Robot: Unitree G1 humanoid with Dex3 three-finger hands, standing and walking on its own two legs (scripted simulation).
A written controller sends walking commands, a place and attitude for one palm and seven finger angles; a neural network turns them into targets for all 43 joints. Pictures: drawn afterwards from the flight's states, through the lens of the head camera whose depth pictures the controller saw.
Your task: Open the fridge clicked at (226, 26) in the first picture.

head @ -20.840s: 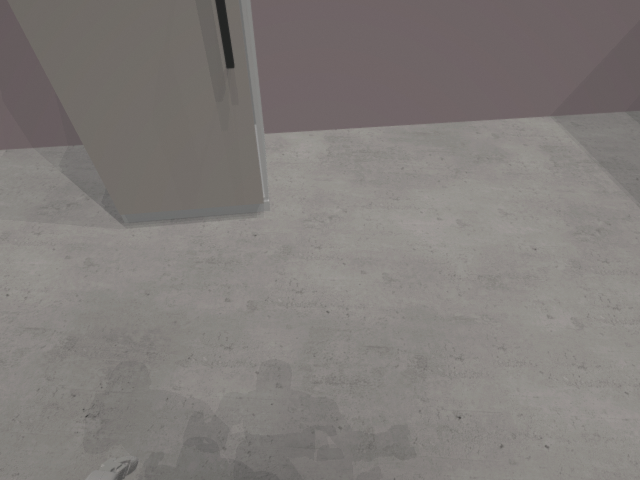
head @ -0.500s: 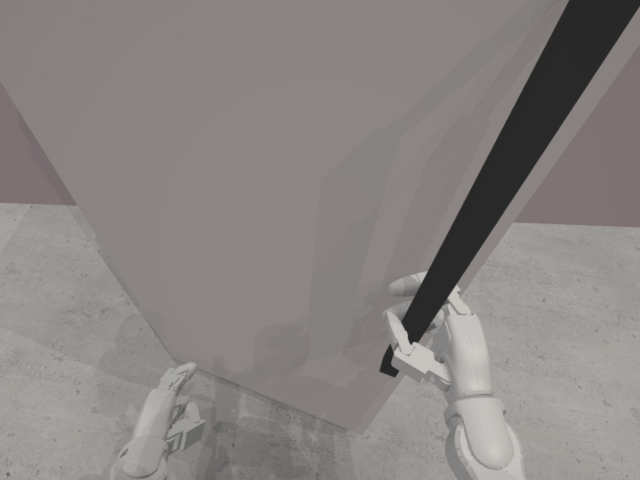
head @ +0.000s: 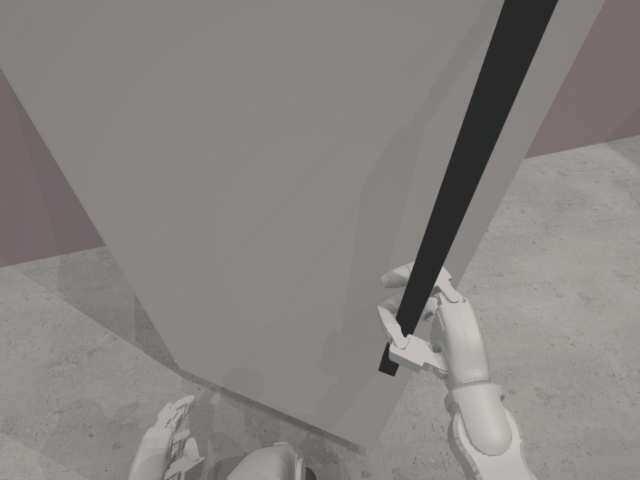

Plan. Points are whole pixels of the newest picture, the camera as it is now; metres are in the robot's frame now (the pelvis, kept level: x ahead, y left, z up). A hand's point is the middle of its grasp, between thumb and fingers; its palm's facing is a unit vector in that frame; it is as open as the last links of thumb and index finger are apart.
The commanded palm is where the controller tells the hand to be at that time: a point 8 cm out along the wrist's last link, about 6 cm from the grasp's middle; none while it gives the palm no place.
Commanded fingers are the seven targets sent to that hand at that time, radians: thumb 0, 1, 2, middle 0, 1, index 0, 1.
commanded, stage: walk backward, drawing the door open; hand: right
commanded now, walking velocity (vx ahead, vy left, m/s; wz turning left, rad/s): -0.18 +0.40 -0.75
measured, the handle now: (434, 240) +0.31 -0.05 +0.20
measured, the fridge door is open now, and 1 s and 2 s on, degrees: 40 71 74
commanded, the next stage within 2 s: stop walking and hold the door back in 1.06 s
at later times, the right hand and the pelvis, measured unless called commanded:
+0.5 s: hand (306, 455) +0.13 +0.04 +0.10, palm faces +0.22 +0.96 -0.19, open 6.5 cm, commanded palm +0.09 +0.00 +0.11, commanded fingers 0.00 -0.90 -0.90 0.45 1.40 0.45 1.40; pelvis -0.09 +0.21 +0.00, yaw -19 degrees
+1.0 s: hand out of the picture +0.03 +0.15 +0.10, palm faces +0.64 +0.75 -0.19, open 6.4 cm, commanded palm -0.02 +0.13 +0.11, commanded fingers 0.00 -0.90 -0.90 0.45 1.40 0.45 1.40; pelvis -0.09 +0.42 +0.01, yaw -43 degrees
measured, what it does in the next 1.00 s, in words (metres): steps to the left, turning right: left foot, then right foot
